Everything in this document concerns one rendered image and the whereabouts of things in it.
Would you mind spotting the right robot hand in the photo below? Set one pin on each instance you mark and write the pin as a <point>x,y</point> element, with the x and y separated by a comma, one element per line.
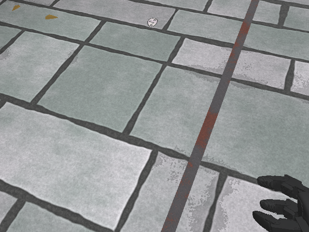
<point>296,215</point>

